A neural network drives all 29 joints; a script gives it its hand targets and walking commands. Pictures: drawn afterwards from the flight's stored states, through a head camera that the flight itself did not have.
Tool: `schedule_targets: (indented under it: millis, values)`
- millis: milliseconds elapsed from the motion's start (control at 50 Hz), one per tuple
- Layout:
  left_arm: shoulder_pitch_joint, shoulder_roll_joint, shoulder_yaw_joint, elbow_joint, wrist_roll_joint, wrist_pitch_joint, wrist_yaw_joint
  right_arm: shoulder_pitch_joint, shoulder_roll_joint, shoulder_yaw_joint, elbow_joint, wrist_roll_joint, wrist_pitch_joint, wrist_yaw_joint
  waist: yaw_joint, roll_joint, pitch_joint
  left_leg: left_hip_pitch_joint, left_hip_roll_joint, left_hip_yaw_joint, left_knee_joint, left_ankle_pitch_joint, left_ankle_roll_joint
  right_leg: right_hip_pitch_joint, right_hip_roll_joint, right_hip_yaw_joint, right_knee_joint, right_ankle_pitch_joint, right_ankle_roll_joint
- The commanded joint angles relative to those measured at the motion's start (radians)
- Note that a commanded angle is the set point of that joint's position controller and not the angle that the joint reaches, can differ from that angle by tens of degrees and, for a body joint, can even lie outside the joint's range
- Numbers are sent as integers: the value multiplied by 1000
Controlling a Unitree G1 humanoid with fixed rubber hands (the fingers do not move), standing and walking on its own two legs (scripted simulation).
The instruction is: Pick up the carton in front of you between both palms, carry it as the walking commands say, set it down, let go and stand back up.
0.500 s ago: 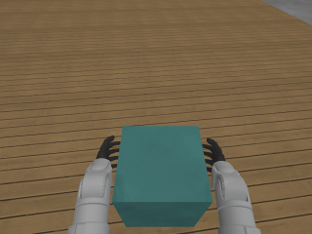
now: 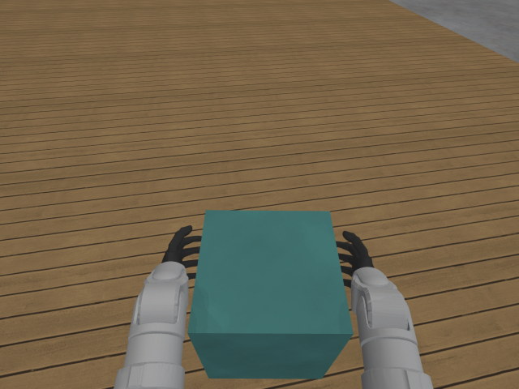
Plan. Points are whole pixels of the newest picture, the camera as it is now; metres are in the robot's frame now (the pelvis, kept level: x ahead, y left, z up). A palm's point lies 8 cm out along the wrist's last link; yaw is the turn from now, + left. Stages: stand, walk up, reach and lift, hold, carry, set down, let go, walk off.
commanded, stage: set down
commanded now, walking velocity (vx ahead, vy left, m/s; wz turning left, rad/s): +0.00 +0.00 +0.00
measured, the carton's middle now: (266, 298) +0.28 +0.00 -0.04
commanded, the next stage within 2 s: none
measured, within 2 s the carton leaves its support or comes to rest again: neither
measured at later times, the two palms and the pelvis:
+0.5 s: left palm (193, 281) +0.34 +0.14 -0.07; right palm (345, 286) +0.33 -0.16 -0.08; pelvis -0.03 +0.00 -0.04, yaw -2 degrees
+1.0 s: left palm (202, 303) +0.38 +0.14 -0.24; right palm (323, 301) +0.39 -0.15 -0.25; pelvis -0.04 +0.00 -0.17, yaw -2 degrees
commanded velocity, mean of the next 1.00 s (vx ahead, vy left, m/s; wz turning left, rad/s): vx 0.00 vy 0.00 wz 0.00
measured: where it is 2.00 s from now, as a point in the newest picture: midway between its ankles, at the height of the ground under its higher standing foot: outside the picture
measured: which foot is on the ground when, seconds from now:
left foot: down 0.00-1.00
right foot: down 0.00-1.00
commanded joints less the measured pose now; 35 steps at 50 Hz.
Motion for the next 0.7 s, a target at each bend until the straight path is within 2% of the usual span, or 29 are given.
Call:
schedule_targets:
  millis: [0,100,180,260,340,420,480,540,620,680]
  values:
    - [-448,-915,-468,2,-222,-32,-241,-532,899,492,-31,236,-48,249,19,7,-192,85,-95,-89,-40,10,24,-49,70,98,-78,26,-9]
    - [-682,-952,-355,191,-183,-72,-271,-733,904,348,182,162,-97,279,1,4,-139,17,-82,-88,-16,-226,24,-120,65,86,-49,-215,-30]
    - [-830,-921,-185,372,-85,-125,-252,-875,846,152,364,46,-162,272,-10,30,-92,-50,-74,-98,21,-336,24,-195,70,75,18,-271,-38]
    - [-828,-796,14,463,34,-178,-194,-873,718,-30,461,-76,-209,231,-1,30,-67,-134,-82,-90,75,-305,24,-273,80,68,86,-255,-41]
    - [-758,-666,125,479,108,-269,-153,-827,608,-95,476,-128,-291,204,24,15,-131,-251,-103,-67,172,-168,23,-394,92,57,171,-154,-30]
    - [-764,-678,60,442,83,-400,-138,-820,621,-34,468,-97,-419,202,25,5,-295,-337,-121,-69,287,-7,9,-525,111,58,272,-22,-13]
    - [-795,-745,-56,423,28,-509,-138,-844,674,74,462,-42,-525,203,15,0,-479,-401,-134,-69,393,94,2,-606,122,64,365,75,-4]
    - [-836,-835,-204,395,-35,-585,-141,-882,773,224,436,29,-598,199,17,-7,-732,-462,-145,-66,501,194,-9,-645,132,68,470,184,12]
    - [-864,-891,-375,304,-116,-618,-138,-911,831,394,341,117,-632,181,26,-10,-1085,-548,-156,-57,633,321,-20,-678,141,69,602,331,29]
    - [-858,-893,-417,274,-147,-598,-141,-914,834,448,311,151,-612,176,31,-13,-1176,-656,-162,-47,694,286,-30,-740,146,68,661,311,38]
